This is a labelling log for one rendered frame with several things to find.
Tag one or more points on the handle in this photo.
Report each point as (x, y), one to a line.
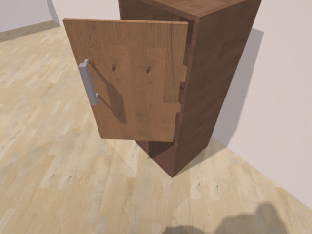
(88, 83)

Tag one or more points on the cupboard door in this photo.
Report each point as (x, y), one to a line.
(136, 68)

